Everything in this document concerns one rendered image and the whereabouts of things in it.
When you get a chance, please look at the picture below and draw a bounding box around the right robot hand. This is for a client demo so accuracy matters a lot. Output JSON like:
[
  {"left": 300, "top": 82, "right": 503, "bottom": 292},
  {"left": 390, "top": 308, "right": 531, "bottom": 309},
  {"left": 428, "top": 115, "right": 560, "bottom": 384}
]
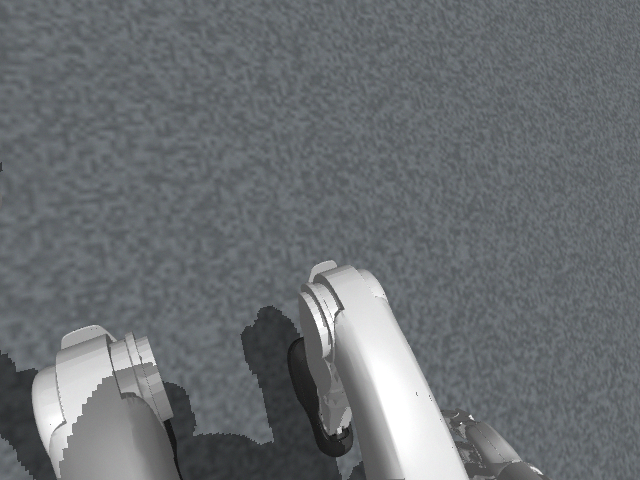
[{"left": 440, "top": 408, "right": 523, "bottom": 480}]

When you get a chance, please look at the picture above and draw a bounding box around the left robot foot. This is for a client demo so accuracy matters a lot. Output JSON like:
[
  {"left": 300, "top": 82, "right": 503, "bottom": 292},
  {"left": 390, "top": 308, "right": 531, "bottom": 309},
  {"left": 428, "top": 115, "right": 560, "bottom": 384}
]
[{"left": 164, "top": 419, "right": 183, "bottom": 480}]

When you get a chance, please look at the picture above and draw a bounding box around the right robot foot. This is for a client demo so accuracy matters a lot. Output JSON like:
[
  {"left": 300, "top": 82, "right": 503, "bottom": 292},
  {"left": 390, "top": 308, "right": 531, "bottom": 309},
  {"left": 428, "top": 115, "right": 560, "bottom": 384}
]
[{"left": 287, "top": 337, "right": 353, "bottom": 457}]

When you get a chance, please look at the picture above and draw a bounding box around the right robot arm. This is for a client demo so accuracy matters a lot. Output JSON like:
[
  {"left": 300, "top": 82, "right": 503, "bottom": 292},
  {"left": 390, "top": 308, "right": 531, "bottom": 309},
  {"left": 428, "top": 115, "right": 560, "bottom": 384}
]
[{"left": 497, "top": 462, "right": 553, "bottom": 480}]

